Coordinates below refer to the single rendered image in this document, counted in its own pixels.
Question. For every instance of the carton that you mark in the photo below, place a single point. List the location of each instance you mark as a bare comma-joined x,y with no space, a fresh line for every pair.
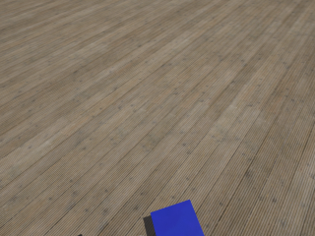
177,220

